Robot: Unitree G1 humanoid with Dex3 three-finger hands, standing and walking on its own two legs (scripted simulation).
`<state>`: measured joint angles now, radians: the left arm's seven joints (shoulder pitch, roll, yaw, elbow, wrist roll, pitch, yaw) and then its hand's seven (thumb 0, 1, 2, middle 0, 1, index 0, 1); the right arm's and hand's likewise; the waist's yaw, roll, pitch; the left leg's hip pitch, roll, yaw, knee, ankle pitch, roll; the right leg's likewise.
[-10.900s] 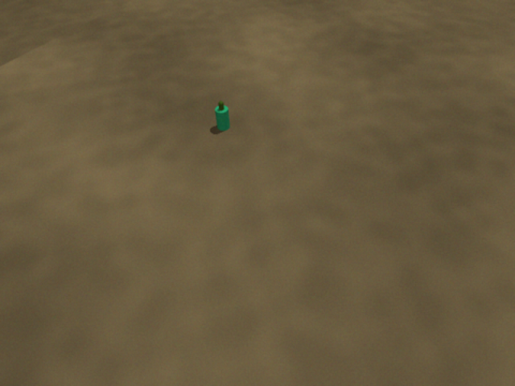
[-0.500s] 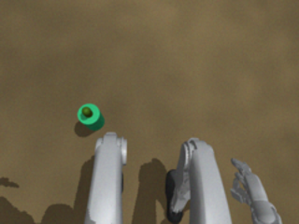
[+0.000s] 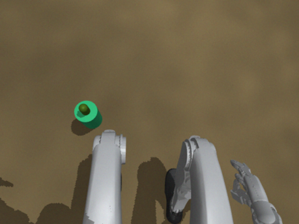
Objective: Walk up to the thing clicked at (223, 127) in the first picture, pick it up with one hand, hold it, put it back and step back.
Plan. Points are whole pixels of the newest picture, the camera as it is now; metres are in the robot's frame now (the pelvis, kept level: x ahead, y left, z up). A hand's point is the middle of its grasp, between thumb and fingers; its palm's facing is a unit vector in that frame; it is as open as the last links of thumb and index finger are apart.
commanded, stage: go down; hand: left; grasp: from the side
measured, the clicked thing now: (88, 114) +0.41 +0.26 -0.30
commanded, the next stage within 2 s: approach in 0.18 s
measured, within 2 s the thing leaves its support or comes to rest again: neither
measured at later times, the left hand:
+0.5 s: hand out of the picture +0.30 +0.44 -0.02, palm faces +0.35 -0.93 -0.06, open 17.6 cm
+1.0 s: hand (55, 122) +0.35 +0.34 -0.23, palm faces +0.19 -0.98 +0.05, open 17.6 cm
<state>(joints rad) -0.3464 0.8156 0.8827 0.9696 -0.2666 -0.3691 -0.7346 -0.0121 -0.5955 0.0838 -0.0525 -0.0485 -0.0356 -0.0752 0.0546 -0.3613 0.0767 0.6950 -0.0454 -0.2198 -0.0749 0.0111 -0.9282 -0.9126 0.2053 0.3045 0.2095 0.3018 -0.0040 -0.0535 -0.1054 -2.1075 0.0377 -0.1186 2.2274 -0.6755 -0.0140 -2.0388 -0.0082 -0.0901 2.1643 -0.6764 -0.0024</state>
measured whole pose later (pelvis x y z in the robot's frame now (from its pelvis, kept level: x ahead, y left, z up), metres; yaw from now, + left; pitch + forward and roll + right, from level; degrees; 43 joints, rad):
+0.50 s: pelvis +0.00 +0.00 -0.01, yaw +0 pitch +32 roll -6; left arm -0.40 0.80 0.88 1.07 -0.34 -0.49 -0.75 -0.01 -0.58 0.06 -0.06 -0.04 -0.04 -0.08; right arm 0.04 -0.37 0.09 0.69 -0.06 -0.23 -0.06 0.01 -0.92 -0.91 0.20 0.30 0.21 0.30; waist -0.02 -0.06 -0.09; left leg -2.14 0.04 -0.12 2.26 -0.68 -0.01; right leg -2.07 -0.01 -0.09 2.20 -0.68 0.00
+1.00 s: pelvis -0.01 +0.01 -0.10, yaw -6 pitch +19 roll -11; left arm -0.46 0.75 0.75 1.27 -0.34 -0.87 -0.66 -0.01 -0.59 0.03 -0.07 -0.06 -0.06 -0.08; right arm -0.14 -0.36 0.30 0.68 -0.22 -0.16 0.02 0.01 -0.93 -0.91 0.21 0.30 0.21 0.30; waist -0.12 -0.20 0.16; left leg -2.24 0.04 -0.25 2.60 -0.71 -0.02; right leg -2.14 0.04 -0.18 2.44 -0.65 0.03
